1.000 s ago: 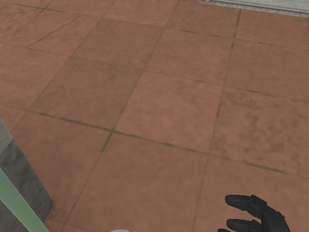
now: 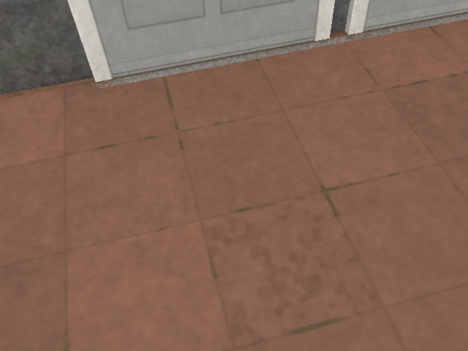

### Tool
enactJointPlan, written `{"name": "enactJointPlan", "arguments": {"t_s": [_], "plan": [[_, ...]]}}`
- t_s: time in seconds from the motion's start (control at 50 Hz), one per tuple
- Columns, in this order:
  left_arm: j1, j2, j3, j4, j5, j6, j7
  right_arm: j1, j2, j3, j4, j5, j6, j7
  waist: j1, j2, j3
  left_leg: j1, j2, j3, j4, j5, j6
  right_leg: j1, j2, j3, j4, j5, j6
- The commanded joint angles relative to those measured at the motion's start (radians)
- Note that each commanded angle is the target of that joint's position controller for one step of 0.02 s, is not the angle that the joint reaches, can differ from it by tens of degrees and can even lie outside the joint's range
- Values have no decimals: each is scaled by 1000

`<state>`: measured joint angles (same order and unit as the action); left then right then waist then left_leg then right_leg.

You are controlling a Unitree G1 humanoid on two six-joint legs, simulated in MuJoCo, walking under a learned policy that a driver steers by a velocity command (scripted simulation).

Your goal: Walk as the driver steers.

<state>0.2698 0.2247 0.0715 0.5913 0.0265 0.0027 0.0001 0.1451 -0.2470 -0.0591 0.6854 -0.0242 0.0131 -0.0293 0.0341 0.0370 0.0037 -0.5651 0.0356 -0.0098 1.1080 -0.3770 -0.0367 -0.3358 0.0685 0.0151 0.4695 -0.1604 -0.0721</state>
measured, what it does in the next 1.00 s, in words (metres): steps on the spot: left foot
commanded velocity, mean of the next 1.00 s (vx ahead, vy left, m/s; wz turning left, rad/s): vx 0.00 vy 0.00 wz -0.09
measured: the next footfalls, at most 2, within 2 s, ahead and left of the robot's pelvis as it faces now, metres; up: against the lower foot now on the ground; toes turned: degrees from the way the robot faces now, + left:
left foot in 0.18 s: +0.08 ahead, +0.14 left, +0.00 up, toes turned -2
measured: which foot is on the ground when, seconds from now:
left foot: up 0.00-0.16, down 0.18-1.00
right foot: down 0.00-1.00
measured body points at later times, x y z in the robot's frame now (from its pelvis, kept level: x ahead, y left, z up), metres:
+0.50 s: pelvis +0.02 +0.05 +0.00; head +0.02 +0.05 +0.45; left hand +0.16 +0.27 -0.11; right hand +0.16 -0.18 -0.11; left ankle +0.04 +0.14 -0.74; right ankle +0.03 -0.08 -0.74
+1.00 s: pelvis +0.05 +0.04 +0.01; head +0.04 +0.04 +0.46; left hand +0.13 +0.27 -0.13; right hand +0.12 -0.20 -0.13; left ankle +0.04 +0.14 -0.74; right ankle +0.03 -0.08 -0.74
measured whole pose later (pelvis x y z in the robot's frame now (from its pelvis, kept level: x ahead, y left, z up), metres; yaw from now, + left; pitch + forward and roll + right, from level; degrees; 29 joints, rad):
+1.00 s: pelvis +0.05 +0.04 +0.01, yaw -3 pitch -1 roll +0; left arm 0.29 0.17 0.04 0.85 0.01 -0.02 0.02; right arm 0.23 -0.17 -0.01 0.92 -0.01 0.00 -0.02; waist 0.01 0.00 0.00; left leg -0.15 -0.02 0.03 0.42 -0.25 0.03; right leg -0.16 0.01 0.04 0.42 -0.24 0.00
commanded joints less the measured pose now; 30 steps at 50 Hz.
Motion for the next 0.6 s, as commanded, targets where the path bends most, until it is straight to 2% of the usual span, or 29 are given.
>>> {"name": "enactJointPlan", "arguments": {"t_s": [0.02,0.06,0.1,0.12,0.14,0.16,0.18,0.2,0.22,0.24,0.26,0.28,0.3,0.34,0.36,0.38,0.42,0.5,0.6], "plan": [[-20,119,24,-61,8,-37,-2,3,-33,1,-65,-2,-8,-1,-22,-125,-102,13,11,-20,-87,15,26,104,-269,263,-157,207,-187],[-35,126,24,-59,5,-32,-11,-10,-29,5,-72,0,-10,14,-8,-170,-105,93,1,0,-216,-15,35,82,-229,230,-147,143,-156],[-17,131,24,-46,4,-15,-19,-13,-21,8,-74,5,3,11,2,-194,-92,171,-26,33,-352,-47,42,67,-220,226,-111,144,-143],[-27,127,22,-44,-3,-9,-23,14,-10,10,-68,6,4,9,-17,-183,-93,242,-37,46,-452,8,48,40,-214,228,-89,123,-128],[-50,98,10,-47,-15,-4,-18,64,14,16,-46,1,3,10,-46,-159,-91,351,-50,70,-597,121,54,-23,-190,223,-63,82,-98],[-42,57,-4,-44,-19,-6,-18,71,5,19,-52,-18,-6,9,-49,-98,-81,436,8,-18,-698,179,65,-97,-156,215,-26,5,-43],[3,-14,-22,-59,-17,-8,-21,69,-64,15,-82,-33,-20,6,-15,110,-100,460,241,-275,-848,159,88,-135,-68,136,139,-173,19],[50,-1,-15,-37,-16,3,-21,-48,-92,12,-109,-6,-24,10,36,227,-39,252,311,-339,-888,170,180,-73,-7,18,167,-314,61],[26,49,-4,-27,9,15,-22,-77,-55,14,-110,4,-26,11,14,219,-25,171,263,-303,-880,105,209,22,-46,39,204,-279,65],[6,44,-2,-20,4,16,-33,-88,-25,28,-99,3,-29,15,24,196,-13,161,206,-247,-870,33,189,49,-42,21,173,-211,65],[-5,41,-2,-6,3,13,-37,-89,-18,30,-95,3,-28,17,17,179,4,174,156,-192,-851,14,165,61,-39,5,135,-149,65],[-26,40,0,-5,0,4,-43,-84,-28,28,-91,8,-35,18,16,179,-4,203,122,-154,-823,54,146,75,-36,-4,76,-84,61],[-36,34,-4,-1,1,-7,-46,-60,-30,25,-83,11,-40,20,8,139,-25,250,105,-131,-789,108,131,93,-46,9,4,-15,61],[-55,38,-11,-4,5,-26,-35,-13,-20,24,-66,13,-46,20,-9,66,-77,296,93,-123,-739,160,106,147,-97,64,-46,64,63],[-48,56,-4,18,-5,-29,-28,26,-1,29,-57,21,-47,21,-34,-25,-92,313,69,-102,-762,133,96,136,-90,67,-26,38,55],[-36,22,-12,27,-8,-37,-23,11,-20,20,-51,12,-43,14,-22,-3,-70,341,56,-92,-747,90,92,84,-88,63,-30,5,53],[-37,10,-18,40,-5,-41,-19,3,-11,19,-43,10,-38,12,-28,-7,-39,331,52,-92,-753,59,91,61,-89,66,-35,-9,51],[-26,16,-17,56,-7,-50,-7,10,-1,18,-16,9,-41,15,-29,-41,-30,336,43,-84,-747,105,97,65,-100,74,-41,3,48],[-13,17,-16,71,-6,-56,1,27,5,16,25,10,-44,18,-26,-46,-28,354,34,-71,-739,163,96,81,-112,81,-52,17,48]]}}
Keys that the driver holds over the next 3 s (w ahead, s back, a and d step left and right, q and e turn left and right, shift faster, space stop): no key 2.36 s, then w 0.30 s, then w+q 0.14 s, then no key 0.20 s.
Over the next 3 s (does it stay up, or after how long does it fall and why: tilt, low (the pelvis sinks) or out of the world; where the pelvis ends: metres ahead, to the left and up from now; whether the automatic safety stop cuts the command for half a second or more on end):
stays up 0.23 -0.04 0.00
